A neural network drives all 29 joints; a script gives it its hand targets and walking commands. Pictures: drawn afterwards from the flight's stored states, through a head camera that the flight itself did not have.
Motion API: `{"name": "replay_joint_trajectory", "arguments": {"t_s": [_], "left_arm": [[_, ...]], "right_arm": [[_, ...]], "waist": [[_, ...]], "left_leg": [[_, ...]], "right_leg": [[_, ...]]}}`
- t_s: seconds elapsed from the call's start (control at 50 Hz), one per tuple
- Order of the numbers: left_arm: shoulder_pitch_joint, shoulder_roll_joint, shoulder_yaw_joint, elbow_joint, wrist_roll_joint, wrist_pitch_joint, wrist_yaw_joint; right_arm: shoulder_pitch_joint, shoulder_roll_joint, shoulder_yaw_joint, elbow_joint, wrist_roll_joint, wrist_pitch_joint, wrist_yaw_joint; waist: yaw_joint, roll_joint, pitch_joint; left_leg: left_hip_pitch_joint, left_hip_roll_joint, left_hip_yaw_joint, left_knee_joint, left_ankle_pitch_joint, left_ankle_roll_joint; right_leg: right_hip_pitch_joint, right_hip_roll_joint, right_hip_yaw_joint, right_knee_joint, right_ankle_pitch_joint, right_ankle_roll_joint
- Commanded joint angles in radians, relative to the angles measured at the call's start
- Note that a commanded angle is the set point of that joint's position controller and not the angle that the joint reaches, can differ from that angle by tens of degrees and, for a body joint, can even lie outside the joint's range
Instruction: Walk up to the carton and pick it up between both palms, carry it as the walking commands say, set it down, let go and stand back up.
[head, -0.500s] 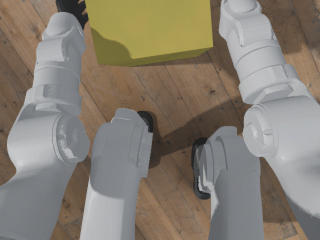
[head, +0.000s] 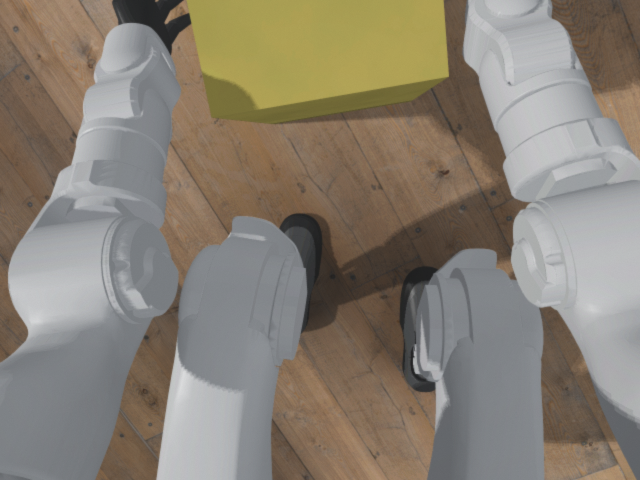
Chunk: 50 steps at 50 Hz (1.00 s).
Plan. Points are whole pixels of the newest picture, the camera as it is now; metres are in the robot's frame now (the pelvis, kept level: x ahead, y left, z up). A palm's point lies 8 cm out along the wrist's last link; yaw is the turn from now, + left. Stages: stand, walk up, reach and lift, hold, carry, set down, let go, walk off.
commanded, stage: set down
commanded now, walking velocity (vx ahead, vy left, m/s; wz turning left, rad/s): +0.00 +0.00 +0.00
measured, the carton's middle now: (321, 6) +0.54 +0.11 -0.25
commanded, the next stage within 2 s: let go in 1.72 s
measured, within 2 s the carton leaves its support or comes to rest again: neither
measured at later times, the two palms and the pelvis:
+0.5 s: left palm (107, 16) +0.49 +0.30 -0.16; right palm out of the picture +0.57 -0.05 -0.16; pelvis -0.02 +0.01 +0.00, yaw +1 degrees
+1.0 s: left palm out of the picture +0.49 +0.29 -0.02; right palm out of the picture +0.58 -0.07 -0.02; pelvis -0.02 +0.00 +0.11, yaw +1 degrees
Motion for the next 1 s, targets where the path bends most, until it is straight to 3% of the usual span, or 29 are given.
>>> {"name": "replay_joint_trajectory", "arguments": {"t_s": [0.0,0.1,0.12,0.14,0.16,0.18,0.2,0.26,0.32,0.36,0.4,0.48,0.5,0.52,0.54,0.6,0.62,0.64,0.68,0.7,0.72,0.76,0.82,0.84,0.88,0.9,0.92,0.96,0.98], "left_arm": [[-0.278,0.207,-0.025,-0.161,-0.066,-0.058,0.028],[-0.3,0.239,-0.083,-0.179,-0.116,-0.058,0.032],[-0.34,0.273,-0.11,-0.205,-0.147,-0.053,0.04],[-0.287,0.221,-0.13,-0.131,-0.139,-0.045,0.036],[-0.317,0.235,-0.12,-0.143,-0.136,-0.043,0.034],[-0.26,0.203,-0.145,-0.066,-0.157,-0.029,0.027],[-0.264,0.225,-0.128,-0.08,-0.147,-0.038,0.029],[-0.266,0.257,-0.091,-0.093,-0.167,-0.035,0.039],[-0.296,0.272,-0.118,-0.238,-0.167,-0.038,0.052],[-0.31,0.283,-0.129,-0.295,-0.184,-0.005,0.07],[-0.335,0.267,-0.153,-0.309,-0.215,0.039,0.07],[-0.285,0.273,-0.132,-0.405,-0.192,0.077,0.068],[-0.294,0.31,-0.115,-0.456,-0.197,0.084,0.082],[-0.296,0.284,-0.144,-0.465,-0.185,0.101,0.089],[-0.281,0.262,-0.174,-0.447,-0.193,0.111,0.089],[-0.253,0.223,-0.175,-0.431,-0.151,0.144,0.094],[-0.271,0.233,-0.16,-0.468,-0.15,0.158,0.095],[-0.295,0.217,-0.194,-0.494,-0.176,0.174,0.084],[-0.293,0.243,-0.136,-0.516,-0.163,0.174,0.082],[-0.309,0.195,-0.192,-0.505,-0.185,0.188,0.078],[-0.289,0.197,-0.181,-0.469,-0.174,0.195,0.074],[-0.314,0.214,-0.167,-0.529,-0.159,0.209,0.07],[-0.268,0.236,-0.129,-0.566,-0.12,0.23,0.077],[-0.248,0.243,-0.128,-0.567,-0.112,0.245,0.08],[-0.304,0.303,-0.068,-0.669,-0.101,0.246,0.081],[-0.288,0.322,-0.06,-0.698,-0.113,0.25,0.075],[-0.247,0.357,-0.023,-0.681,-0.077,0.248,0.075],[-0.191,0.302,-0.044,-0.718,-0.118,0.273,0.064],[-0.145,0.309,-0.051,-0.683,-0.101,0.287,0.062]], "right_arm": [[-0.395,-0.093,0.036,-0.201,0.028,-0.034,-0.011],[-0.436,-0.166,0.024,-0.212,0.04,-0.031,-0.015],[-0.446,-0.211,0.024,-0.189,0.032,-0.028,-0.023],[-0.381,-0.186,0.003,-0.131,0.053,-0.026,-0.009],[-0.376,-0.149,0.028,-0.105,0.054,-0.02,-0.003],[-0.362,-0.181,0.03,-0.062,0.07,-0.019,0.006],[-0.38,-0.091,0.093,-0.125,0.112,-0.015,0.017],[-0.428,-0.158,0.092,-0.182,0.101,-0.024,0.016],[-0.493,-0.159,0.097,-0.305,0.182,-0.022,0.015],[-0.466,-0.201,0.082,-0.259,0.152,0.002,0.006],[-0.457,-0.201,0.067,-0.24,0.152,0.04,-0.008],[-0.447,-0.237,0.013,-0.374,0.113,0.067,-0.036],[-0.458,-0.338,-0.06,-0.422,0.087,0.063,-0.042],[-0.455,-0.295,-0.021,-0.412,0.121,0.074,-0.029],[-0.395,-0.289,-0.063,-0.311,0.084,0.095,-0.029],[-0.35,-0.268,-0.071,-0.241,0.087,0.113,-0.007],[-0.382,-0.263,-0.083,-0.291,0.07,0.112,0.0],[-0.385,-0.284,-0.069,-0.248,0.089,0.123,0.0],[-0.412,-0.285,-0.082,-0.311,0.085,0.128,-0.006],[-0.443,-0.278,-0.102,-0.333,0.08,0.133,-0.003],[-0.427,-0.267,-0.095,-0.311,0.06,0.139,0.002],[-0.382,-0.251,-0.102,-0.224,0.046,0.164,0.011],[-0.379,-0.295,-0.128,-0.298,0.04,0.181,0.019],[-0.392,-0.23,-0.067,-0.333,0.08,0.197,0.022],[-0.421,-0.282,-0.093,-0.422,0.068,0.203,0.008],[-0.434,-0.272,-0.099,-0.477,0.05,0.201,0.001],[-0.446,-0.277,-0.092,-0.529,0.07,0.208,-0.008],[-0.417,-0.3,-0.126,-0.608,0.016,0.229,-0.014],[-0.375,-0.271,-0.092,-0.591,0.066,0.246,-0.014]], "waist": [[0.1,-0.186,-1.241],[0.08,-0.139,-1.278],[0.045,-0.167,-1.336],[0.049,-0.083,-1.207],[0.051,-0.147,-1.198],[0.049,-0.097,-1.171],[0.099,-0.127,-1.245],[0.103,-0.222,-1.323],[0.159,-0.142,-1.499],[0.108,-0.2,-1.623],[0.064,-0.153,-1.64],[0.082,-0.081,-1.722],[0.035,-0.063,-1.76],[0.065,-0.043,-1.776],[0.014,-0.005,-1.695],[0.025,0.051,-1.55],[0.019,-0.014,-1.637],[-0.014,0.034,-1.656],[0.017,-0.002,-1.677],[-0.017,0.021,-1.573],[0.009,0.004,-1.679],[-0.012,0.009,-1.593],[0.015,0.016,-1.713],[0.072,-0.012,-1.802],[0.084,-0.022,-1.926],[0.054,-0.08,-1.955],[0.124,-0.036,-1.987],[0.055,-0.12,-2.081],[0.103,-0.085,-2.073]], "left_leg": [[0.72,-0.019,0.016,-0.082,0.454,-0.027],[0.774,-0.022,-0.008,-0.103,0.43,-0.021],[0.851,-0.019,-0.026,-0.122,0.44,-0.024],[0.849,-0.018,-0.022,-0.139,0.381,-0.014],[0.833,-0.016,-0.039,-0.135,0.429,-0.015],[0.904,-0.01,-0.044,-0.143,0.413,-0.023],[0.936,-0.018,-0.04,-0.132,0.406,0.002],[0.883,-0.02,-0.025,-0.124,0.405,-0.002],[1.07,-0.015,-0.031,-0.142,0.524,0.01],[1.095,-0.022,-0.041,-0.174,0.481,0.008],[1.128,-0.026,-0.027,-0.184,0.422,0.008],[1.219,-0.044,-0.009,-0.212,0.498,-0.014],[1.274,-0.043,-0.021,-0.207,0.489,-0.008],[1.305,-0.036,-0.025,-0.247,0.471,-0.018],[1.321,-0.044,-0.048,-0.248,0.423,-0.017],[1.254,-0.054,-0.029,-0.305,0.287,-0.014],[1.286,-0.052,-0.053,-0.321,0.333,-0.015],[1.312,-0.033,-0.049,-0.32,0.324,-0.03],[1.234,-0.057,-0.01,-0.341,0.317,-0.021],[1.194,-0.059,-0.023,-0.385,0.261,-0.015],[1.275,-0.059,-0.023,-0.392,0.321,-0.014],[1.173,-0.064,0.0,-0.42,0.238,-0.024],[1.305,-0.073,0.001,-0.451,0.317,-0.026],[1.358,-0.079,-0.013,-0.484,0.327,-0.016],[1.286,-0.082,0.039,-0.46,0.369,-0.018],[1.268,-0.086,0.02,-0.468,0.382,-0.004],[1.269,-0.09,0.043,-0.475,0.41,-0.005],[1.295,-0.106,0.031,-0.524,0.454,-0.002],[1.323,-0.108,0.045,-0.54,0.492,-0.003]], "right_leg": [[0.438,-0.077,0.05,-0.258,0.357,0.022],[0.372,-0.082,0.027,-0.246,0.273,0.01],[0.418,-0.092,0.004,-0.216,0.272,0.02],[0.291,-0.078,0.0,-0.244,0.18,0.006],[0.298,-0.089,-0.011,-0.225,0.231,0.012],[0.269,-0.089,-0.006,-0.237,0.186,0.01],[0.298,-0.087,-0.01,-0.226,0.173,0.019],[0.414,-0.088,-0.016,-0.223,0.199,0.018],[0.416,-0.08,-0.017,-0.219,0.27,0.02],[0.547,-0.07,-0.049,-0.212,0.259,0.019],[0.56,-0.066,-0.059,-0.235,0.209,-0.001],[0.606,-0.063,-0.044,-0.288,0.264,-0.009],[0.543,-0.052,-0.061,-0.279,0.217,-0.011],[0.556,-0.06,-0.069,-0.287,0.224,-0.011],[0.472,-0.052,-0.071,-0.302,0.163,-0.03],[0.378,-0.046,-0.071,-0.361,0.053,-0.038],[0.465,-0.048,-0.079,-0.362,0.126,-0.03],[0.49,-0.056,-0.07,-0.372,0.128,-0.042],[0.576,-0.053,-0.052,-0.423,0.13,-0.044],[0.507,-0.045,-0.075,-0.44,0.091,-0.047],[0.601,-0.043,-0.06,-0.462,0.144,-0.043],[0.577,-0.047,-0.054,-0.505,0.083,-0.056],[0.62,-0.031,-0.051,-0.542,0.129,-0.039],[0.713,-0.026,-0.038,-0.564,0.145,-0.038],[0.83,-0.037,-0.004,-0.587,0.209,-0.036],[0.894,-0.032,-0.023,-0.586,0.255,-0.029],[0.942,-0.036,0.005,-0.592,0.291,-0.023],[1.078,-0.033,-0.01,-0.64,0.367,-0.011],[1.088,-0.036,0.006,-0.649,0.376,-0.005]]}}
